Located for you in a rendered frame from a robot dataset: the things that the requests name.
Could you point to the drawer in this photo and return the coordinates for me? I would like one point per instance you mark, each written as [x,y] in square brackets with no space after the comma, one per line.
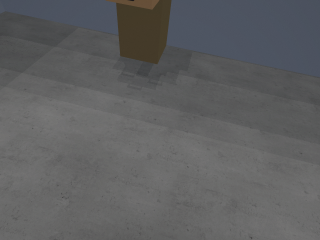
[147,4]

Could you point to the cabinet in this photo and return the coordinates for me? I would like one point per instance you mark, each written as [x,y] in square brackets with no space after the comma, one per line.
[143,32]

